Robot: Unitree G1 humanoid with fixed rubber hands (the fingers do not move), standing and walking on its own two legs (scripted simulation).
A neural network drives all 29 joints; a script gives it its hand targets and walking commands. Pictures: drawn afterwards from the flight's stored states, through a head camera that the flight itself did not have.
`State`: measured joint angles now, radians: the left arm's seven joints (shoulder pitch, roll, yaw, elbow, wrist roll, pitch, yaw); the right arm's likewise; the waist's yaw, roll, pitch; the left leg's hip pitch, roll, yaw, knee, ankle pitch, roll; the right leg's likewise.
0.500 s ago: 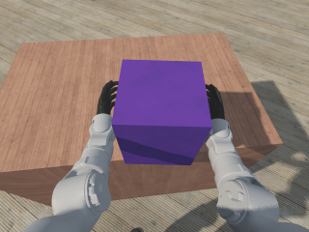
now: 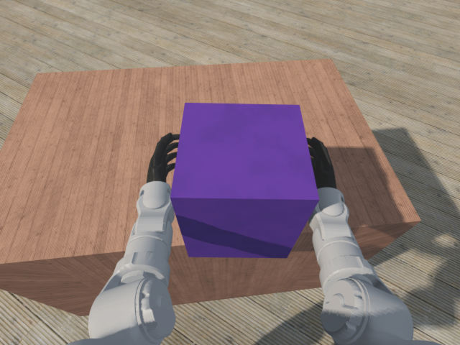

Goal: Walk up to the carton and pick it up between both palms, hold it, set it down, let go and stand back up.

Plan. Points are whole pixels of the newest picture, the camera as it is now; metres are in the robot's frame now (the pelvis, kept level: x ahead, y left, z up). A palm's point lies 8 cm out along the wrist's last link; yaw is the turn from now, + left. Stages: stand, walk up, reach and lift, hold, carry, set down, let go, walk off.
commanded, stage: reach and lift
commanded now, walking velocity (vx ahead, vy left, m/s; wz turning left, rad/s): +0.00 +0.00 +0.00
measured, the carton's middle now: (239, 186) +0.40 +0.03 +0.00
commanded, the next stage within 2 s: none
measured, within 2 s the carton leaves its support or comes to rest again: leaves its support in 0.86 s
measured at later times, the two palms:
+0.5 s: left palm (159, 177) +0.38 +0.18 +0.04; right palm (322, 182) +0.39 -0.12 +0.04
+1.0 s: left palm (155, 172) +0.38 +0.18 +0.06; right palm (322, 175) +0.40 -0.12 +0.06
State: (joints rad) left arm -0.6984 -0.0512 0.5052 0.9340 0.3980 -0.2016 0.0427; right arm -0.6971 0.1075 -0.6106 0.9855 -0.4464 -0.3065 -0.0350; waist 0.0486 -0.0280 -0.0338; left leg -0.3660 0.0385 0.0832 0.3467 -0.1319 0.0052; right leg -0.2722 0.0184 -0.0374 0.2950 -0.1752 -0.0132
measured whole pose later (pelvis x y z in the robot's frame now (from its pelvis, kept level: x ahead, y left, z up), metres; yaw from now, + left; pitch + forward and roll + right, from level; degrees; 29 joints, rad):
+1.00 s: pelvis +0.00 -0.01 +0.00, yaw +2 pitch +11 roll -1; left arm -0.71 -0.03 0.46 0.99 0.34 -0.33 0.05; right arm -0.69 0.07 -0.56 1.07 -0.43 -0.49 -0.11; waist 0.05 -0.04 -0.10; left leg -0.42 0.04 0.05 0.32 -0.10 0.00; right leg -0.32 0.02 -0.07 0.28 -0.16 -0.02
